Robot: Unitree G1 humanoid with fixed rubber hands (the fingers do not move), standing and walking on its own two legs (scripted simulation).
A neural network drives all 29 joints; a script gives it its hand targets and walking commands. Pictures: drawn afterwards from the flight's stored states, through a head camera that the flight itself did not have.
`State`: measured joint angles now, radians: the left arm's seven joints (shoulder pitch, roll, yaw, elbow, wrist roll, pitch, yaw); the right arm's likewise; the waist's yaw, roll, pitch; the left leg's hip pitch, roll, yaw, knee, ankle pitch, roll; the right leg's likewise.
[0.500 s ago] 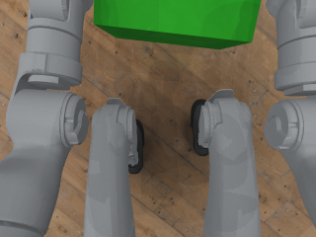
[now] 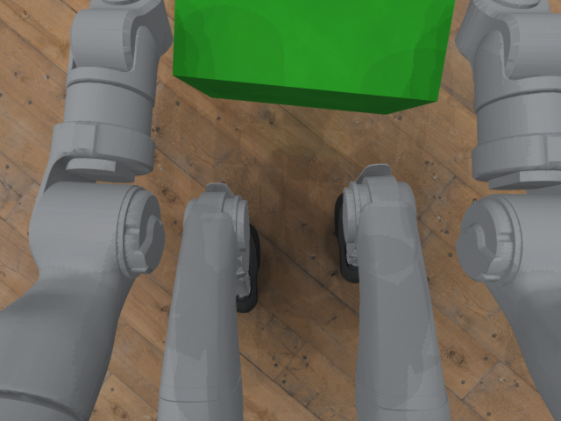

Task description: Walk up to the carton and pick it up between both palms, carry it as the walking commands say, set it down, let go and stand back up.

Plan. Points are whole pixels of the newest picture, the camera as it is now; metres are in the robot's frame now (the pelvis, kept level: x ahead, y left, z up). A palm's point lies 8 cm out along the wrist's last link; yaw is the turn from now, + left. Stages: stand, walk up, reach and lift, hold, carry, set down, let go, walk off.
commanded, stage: reach and lift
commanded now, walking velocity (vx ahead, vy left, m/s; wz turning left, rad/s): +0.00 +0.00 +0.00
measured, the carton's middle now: out of the picture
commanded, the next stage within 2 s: none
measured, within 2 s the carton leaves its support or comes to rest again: neither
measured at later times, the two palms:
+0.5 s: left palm out of the picture +0.55 +0.13 +0.04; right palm out of the picture +0.51 -0.22 +0.03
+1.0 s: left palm out of the picture +0.52 +0.13 +0.10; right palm out of the picture +0.48 -0.22 +0.09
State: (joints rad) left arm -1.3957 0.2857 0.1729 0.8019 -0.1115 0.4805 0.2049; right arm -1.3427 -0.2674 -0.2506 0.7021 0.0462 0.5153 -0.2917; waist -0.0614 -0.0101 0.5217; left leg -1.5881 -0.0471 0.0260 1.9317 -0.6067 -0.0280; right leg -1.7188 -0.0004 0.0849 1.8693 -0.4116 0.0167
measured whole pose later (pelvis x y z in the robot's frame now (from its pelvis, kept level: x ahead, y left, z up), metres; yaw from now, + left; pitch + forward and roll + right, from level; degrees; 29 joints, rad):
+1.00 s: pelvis +0.00 +0.00 +0.12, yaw -1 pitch +6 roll +4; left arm -1.20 0.25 0.18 0.77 -0.09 0.49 0.18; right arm -1.16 -0.18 -0.25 0.64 0.04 0.54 -0.33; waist -0.06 -0.04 0.52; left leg -1.11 -0.05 0.03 1.51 -0.51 -0.03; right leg -1.23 0.00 0.09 1.48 -0.35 0.02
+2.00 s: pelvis +0.06 +0.00 +0.24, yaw -4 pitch +5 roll +3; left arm -0.78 0.10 0.19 0.80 -0.03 0.49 0.16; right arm -0.76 -0.07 -0.25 0.68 -0.05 0.55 -0.27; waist -0.02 -0.02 0.10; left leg -0.66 -0.03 0.03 0.93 -0.36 -0.01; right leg -0.78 0.00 0.10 0.92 -0.23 0.02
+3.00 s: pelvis +0.14 +0.01 +0.30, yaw -5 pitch -6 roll +1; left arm -0.38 -0.08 0.35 0.45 0.16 0.70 0.03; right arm -0.35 0.04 -0.34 0.37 -0.21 0.72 0.06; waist 0.01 0.03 -0.05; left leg -0.10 -0.01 0.03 0.52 -0.32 0.00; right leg -0.23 0.02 0.10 0.53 -0.20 0.02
